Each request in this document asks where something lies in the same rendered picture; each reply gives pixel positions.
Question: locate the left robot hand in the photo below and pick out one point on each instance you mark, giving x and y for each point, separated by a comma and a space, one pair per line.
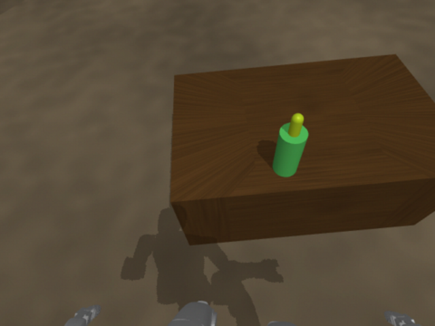
84, 316

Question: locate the right robot hand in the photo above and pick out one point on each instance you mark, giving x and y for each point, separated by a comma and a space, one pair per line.
397, 319

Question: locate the bottle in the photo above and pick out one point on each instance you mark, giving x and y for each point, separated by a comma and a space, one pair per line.
290, 145

